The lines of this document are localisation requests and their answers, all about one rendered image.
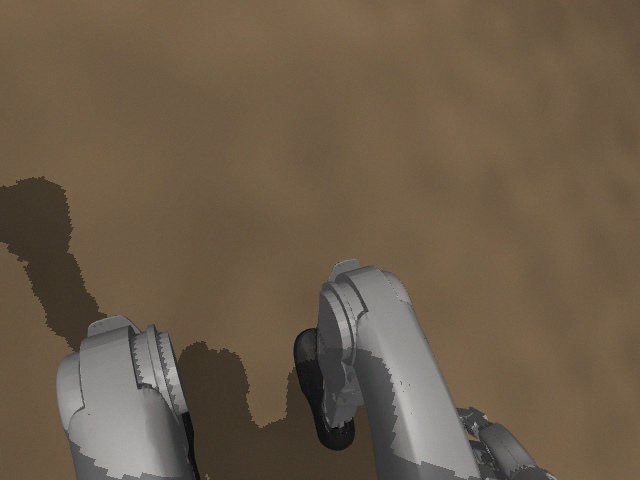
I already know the right robot hand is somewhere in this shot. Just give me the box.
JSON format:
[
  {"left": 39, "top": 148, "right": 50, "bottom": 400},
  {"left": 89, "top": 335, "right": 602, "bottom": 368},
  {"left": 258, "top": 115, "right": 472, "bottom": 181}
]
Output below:
[{"left": 456, "top": 407, "right": 539, "bottom": 480}]

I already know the right robot foot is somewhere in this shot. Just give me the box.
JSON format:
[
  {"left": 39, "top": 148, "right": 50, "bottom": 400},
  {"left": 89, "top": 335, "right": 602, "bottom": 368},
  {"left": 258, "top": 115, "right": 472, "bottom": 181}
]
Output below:
[{"left": 294, "top": 328, "right": 355, "bottom": 451}]

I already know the left robot foot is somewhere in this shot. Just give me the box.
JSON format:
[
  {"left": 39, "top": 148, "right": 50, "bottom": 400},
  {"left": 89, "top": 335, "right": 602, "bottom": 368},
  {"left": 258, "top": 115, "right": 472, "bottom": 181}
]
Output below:
[{"left": 181, "top": 411, "right": 201, "bottom": 480}]

